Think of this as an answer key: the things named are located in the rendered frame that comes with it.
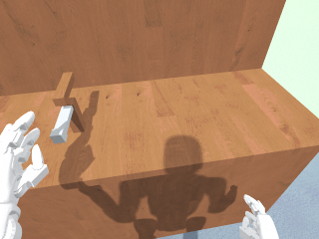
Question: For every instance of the left robot forearm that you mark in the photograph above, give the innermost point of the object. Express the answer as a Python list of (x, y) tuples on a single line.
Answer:
[(9, 226)]

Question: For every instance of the counter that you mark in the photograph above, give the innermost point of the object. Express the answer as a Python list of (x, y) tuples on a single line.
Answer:
[(173, 121)]

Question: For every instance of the tap lever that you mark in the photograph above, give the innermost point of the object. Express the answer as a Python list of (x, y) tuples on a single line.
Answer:
[(59, 132)]

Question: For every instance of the robot right hand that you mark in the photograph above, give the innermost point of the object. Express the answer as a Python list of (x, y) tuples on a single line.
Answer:
[(262, 224)]

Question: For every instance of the robot left hand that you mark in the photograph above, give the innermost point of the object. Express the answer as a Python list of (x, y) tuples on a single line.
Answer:
[(15, 150)]

